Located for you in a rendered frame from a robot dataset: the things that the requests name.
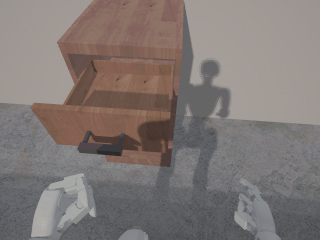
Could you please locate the left robot thigh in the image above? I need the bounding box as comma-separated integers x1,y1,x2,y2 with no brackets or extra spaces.
118,229,148,240

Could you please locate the handle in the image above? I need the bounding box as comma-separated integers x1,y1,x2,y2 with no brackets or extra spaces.
77,130,125,156

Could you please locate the drawer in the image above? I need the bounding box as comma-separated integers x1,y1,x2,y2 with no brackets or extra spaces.
30,59,174,153

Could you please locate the left robot shin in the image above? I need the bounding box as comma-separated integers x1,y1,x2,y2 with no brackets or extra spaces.
132,226,142,231

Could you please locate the cabinet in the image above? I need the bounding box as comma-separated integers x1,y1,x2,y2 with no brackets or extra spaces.
57,0,184,167

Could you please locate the right robot hand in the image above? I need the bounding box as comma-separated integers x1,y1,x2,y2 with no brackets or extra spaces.
234,178,276,237

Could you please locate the left robot hand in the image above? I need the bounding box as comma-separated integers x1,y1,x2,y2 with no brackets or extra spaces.
31,173,97,240

